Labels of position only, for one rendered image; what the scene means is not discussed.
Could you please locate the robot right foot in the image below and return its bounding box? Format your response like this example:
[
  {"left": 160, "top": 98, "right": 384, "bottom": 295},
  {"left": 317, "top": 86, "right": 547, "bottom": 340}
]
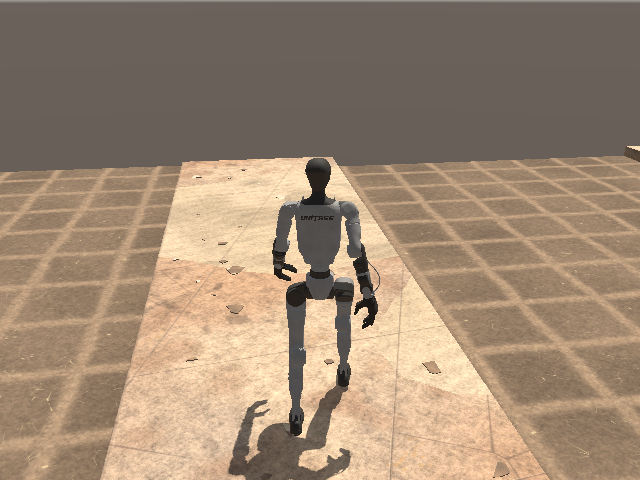
[{"left": 337, "top": 363, "right": 351, "bottom": 387}]

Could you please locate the robot left forearm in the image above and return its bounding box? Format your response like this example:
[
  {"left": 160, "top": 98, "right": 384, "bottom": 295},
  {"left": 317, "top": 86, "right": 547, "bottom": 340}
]
[{"left": 272, "top": 237, "right": 286, "bottom": 269}]

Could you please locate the robot left upper arm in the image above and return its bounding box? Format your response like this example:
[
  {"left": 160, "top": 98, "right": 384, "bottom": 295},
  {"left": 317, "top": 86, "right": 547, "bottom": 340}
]
[{"left": 274, "top": 201, "right": 299, "bottom": 252}]

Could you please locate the humanoid robot head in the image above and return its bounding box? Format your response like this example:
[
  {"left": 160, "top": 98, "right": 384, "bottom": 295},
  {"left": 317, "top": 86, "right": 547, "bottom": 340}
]
[{"left": 301, "top": 158, "right": 336, "bottom": 205}]

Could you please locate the robot right forearm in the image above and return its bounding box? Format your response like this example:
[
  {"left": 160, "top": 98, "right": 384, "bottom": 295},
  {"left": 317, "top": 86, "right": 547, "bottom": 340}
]
[{"left": 353, "top": 243, "right": 375, "bottom": 299}]

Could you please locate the robot left hand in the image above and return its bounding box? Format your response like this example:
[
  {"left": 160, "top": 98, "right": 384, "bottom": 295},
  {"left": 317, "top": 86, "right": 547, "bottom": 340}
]
[{"left": 274, "top": 263, "right": 297, "bottom": 281}]

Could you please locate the robot right hand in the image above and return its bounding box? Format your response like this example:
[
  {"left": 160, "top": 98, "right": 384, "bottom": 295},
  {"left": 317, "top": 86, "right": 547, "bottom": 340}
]
[{"left": 354, "top": 296, "right": 378, "bottom": 329}]

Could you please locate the robot right upper arm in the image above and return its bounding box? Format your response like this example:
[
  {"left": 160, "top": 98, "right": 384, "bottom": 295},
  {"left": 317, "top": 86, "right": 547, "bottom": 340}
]
[{"left": 339, "top": 201, "right": 362, "bottom": 258}]

